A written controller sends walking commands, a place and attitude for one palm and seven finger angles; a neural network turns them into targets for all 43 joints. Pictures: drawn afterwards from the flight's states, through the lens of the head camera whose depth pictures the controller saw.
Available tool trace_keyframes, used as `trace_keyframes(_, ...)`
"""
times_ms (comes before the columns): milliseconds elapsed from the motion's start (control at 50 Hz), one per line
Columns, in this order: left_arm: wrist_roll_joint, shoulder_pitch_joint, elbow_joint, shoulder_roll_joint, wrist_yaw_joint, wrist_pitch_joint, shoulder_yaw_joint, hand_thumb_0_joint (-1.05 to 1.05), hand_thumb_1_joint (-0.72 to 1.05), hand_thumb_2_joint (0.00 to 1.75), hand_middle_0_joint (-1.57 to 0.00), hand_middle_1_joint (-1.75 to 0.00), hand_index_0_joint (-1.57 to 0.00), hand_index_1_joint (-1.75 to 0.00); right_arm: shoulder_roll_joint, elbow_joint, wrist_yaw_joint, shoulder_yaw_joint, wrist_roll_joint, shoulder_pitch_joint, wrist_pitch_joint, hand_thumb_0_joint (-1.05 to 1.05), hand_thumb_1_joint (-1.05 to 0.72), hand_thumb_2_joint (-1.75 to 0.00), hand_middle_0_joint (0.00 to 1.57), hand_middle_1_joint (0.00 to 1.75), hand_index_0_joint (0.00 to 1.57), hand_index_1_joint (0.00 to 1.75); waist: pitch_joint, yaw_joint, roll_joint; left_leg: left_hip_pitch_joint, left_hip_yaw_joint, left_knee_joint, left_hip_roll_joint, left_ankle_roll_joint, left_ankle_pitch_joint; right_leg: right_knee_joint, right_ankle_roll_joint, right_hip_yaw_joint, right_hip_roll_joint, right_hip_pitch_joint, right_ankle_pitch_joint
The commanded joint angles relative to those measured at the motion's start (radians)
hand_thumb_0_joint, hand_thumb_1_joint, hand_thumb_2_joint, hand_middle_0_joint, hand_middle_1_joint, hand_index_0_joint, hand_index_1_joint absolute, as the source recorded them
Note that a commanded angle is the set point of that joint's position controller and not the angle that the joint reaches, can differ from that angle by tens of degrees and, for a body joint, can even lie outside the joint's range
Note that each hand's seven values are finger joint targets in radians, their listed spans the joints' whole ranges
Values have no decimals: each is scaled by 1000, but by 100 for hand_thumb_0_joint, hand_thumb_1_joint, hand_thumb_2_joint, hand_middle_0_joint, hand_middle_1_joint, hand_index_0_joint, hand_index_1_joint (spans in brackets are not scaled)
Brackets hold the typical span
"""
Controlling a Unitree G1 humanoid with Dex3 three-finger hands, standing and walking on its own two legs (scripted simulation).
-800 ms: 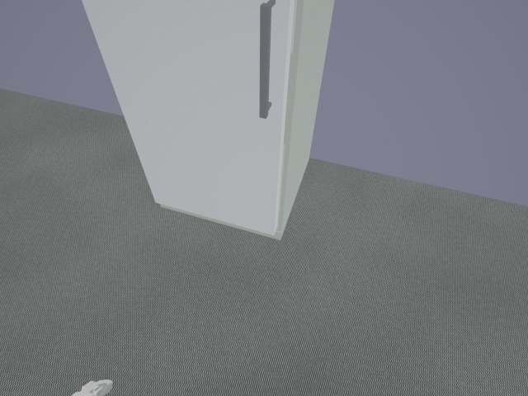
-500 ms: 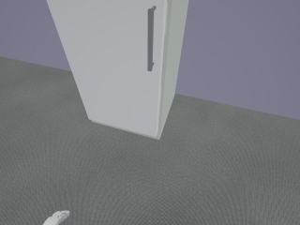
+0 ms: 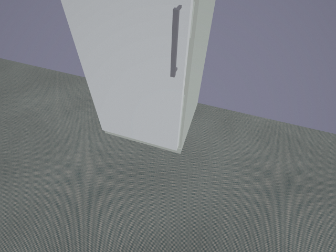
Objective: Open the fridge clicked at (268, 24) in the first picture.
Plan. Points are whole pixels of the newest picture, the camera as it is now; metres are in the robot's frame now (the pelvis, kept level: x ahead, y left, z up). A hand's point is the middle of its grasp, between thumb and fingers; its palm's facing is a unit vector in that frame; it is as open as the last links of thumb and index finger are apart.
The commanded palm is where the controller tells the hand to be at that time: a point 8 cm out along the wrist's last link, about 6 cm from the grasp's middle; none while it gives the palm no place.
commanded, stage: stand and wait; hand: right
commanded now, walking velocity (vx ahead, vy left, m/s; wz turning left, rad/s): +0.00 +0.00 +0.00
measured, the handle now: (175, 44) +0.86 +0.02 +0.09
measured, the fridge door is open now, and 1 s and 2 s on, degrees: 0 0 0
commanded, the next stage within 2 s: look at it before walking up in 0.06 s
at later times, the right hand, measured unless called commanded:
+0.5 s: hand out of the picture +0.07 -0.24 -0.16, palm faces -0.04 +0.94 -0.33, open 7.4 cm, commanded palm none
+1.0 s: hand out of the picture +0.08 -0.22 -0.17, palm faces -0.09 +0.95 -0.30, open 7.4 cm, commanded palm none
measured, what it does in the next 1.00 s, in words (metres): stands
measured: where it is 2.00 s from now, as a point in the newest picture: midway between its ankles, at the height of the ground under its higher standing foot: outside the picture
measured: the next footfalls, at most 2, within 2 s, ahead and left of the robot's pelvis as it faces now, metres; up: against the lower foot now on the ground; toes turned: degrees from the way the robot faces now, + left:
right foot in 1.64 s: +0.06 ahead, -0.11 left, +0.00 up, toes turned +26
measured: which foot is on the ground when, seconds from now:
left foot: down 0.00-1.00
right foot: down 0.00-1.00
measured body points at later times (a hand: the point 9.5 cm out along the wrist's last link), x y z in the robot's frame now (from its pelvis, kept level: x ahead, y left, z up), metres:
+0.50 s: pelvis +0.00 +0.00 +0.00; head +0.00 +0.00 +0.45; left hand +0.07 +0.30 -0.13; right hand +0.08 -0.29 -0.13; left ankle +0.01 +0.13 -0.74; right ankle +0.00 -0.11 -0.74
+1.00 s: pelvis +0.00 +0.01 -0.01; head +0.02 +0.01 +0.44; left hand +0.07 +0.28 -0.15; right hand +0.08 -0.27 -0.15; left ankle +0.01 +0.13 -0.74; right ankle +0.00 -0.11 -0.74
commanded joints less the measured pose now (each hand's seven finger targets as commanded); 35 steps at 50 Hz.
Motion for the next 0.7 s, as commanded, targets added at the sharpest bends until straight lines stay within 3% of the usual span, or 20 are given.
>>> trace_keyframes(0,-2,-60,-65,198,15,-31,34,0,90,90,-20,-30,-20,-30,-202,-69,-11,-46,0,-48,-24,0,-90,-90,20,30,20,30,-34,-2,18,-14,-95,-81,96,46,11,-81,-20,111,-122,-23,45)
trace_keyframes(680,-5,-64,-58,202,18,-35,31,0,90,90,-20,-30,-20,-30,-203,-59,-11,-47,-1,-47,-28,0,-90,-90,20,30,20,30,-68,-3,16,21,-84,-76,95,44,131,-81,-15,105,-132,13,144)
